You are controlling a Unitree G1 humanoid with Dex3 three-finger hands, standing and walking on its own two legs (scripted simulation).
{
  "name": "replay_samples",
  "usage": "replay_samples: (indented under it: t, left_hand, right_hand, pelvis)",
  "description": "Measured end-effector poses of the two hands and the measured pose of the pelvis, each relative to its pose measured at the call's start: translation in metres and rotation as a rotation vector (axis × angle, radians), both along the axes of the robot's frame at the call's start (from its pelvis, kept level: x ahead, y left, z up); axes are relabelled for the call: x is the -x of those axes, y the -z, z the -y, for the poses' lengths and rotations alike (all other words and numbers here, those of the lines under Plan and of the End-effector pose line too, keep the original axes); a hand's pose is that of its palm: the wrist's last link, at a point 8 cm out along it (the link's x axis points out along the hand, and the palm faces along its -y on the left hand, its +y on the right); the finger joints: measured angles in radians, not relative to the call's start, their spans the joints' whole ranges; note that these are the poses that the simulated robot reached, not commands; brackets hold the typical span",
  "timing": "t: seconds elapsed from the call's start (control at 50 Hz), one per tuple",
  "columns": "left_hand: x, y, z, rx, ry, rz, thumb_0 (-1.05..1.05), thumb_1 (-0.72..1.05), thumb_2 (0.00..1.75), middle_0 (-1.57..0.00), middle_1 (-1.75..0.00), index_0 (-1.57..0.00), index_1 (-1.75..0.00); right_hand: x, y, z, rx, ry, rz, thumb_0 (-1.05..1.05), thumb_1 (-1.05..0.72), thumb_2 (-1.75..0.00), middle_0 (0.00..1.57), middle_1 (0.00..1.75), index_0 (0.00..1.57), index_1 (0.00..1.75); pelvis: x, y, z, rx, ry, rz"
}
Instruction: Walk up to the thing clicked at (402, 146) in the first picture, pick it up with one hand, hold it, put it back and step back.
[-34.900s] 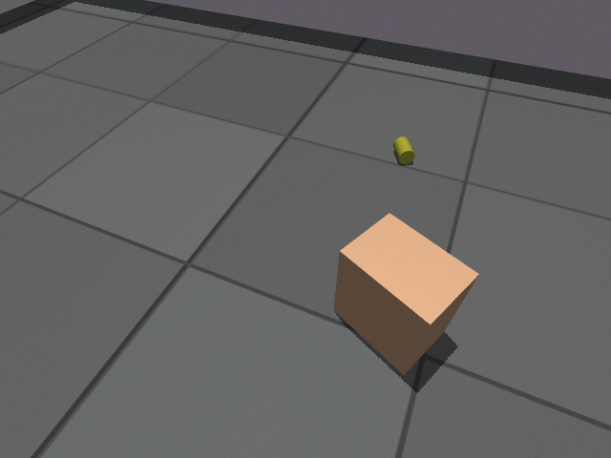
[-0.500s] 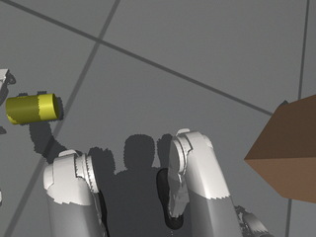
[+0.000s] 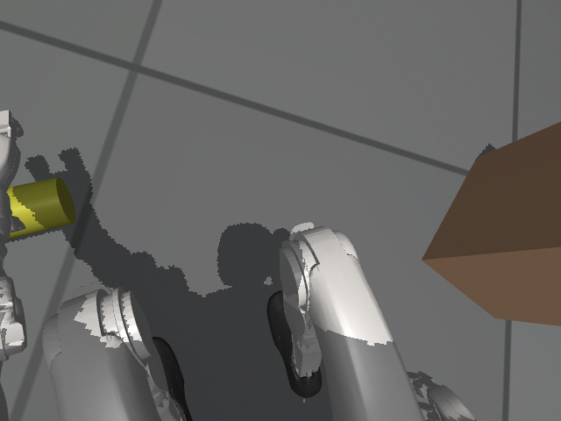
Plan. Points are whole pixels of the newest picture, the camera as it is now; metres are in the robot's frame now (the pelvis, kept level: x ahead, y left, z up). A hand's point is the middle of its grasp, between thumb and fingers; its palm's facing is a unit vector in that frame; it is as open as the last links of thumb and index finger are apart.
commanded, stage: close in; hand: left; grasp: from above
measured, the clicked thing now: (26, 209) +0.47 +0.30 -0.29
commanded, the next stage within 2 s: rest palm in 0.12 s
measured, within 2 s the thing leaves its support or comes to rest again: neither
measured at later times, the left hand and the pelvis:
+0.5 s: hand (21, 219) +0.44 +0.28 -0.23, palm faces -0.40 -0.04 -0.91, open 14.4 cm; pelvis +0.00 +0.01 -0.02, yaw -1 degrees
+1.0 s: hand (24, 218) +0.45 +0.29 -0.25, palm faces -0.52 -0.13 -0.85, open 14.3 cm; pelvis +0.01 +0.00 -0.03, yaw -3 degrees
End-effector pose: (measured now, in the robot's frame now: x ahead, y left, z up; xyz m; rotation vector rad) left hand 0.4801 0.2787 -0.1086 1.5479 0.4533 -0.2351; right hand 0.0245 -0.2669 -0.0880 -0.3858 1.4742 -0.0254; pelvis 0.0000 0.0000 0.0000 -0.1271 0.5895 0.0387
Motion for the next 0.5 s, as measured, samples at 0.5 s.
replay_samples:
  t: [0.5]
  left_hand:
    - [0.034, 0.06, -0.007, 0.095, 0.165, 0.027, 0.0, -0.55, 1.04, -0.08, -0.92, -0.05, -0.95]
  right_hand:
    - [-0.055, -0.003, 0.006, 0.111, -0.171, 0.054, 0.0, -0.89, -0.89, 0.2, 0.3, 0.2, 0.3]
  pelvis:
    - [-0.004, 0.022, -0.007, 0.04, -0.001, 0.053]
